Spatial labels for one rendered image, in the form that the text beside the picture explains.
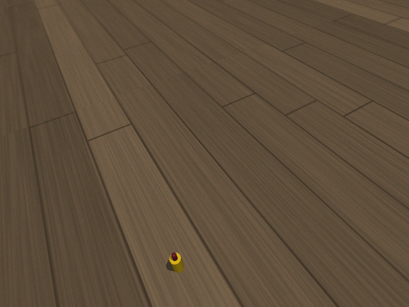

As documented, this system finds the bottle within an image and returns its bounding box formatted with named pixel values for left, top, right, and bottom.
left=169, top=253, right=184, bottom=273

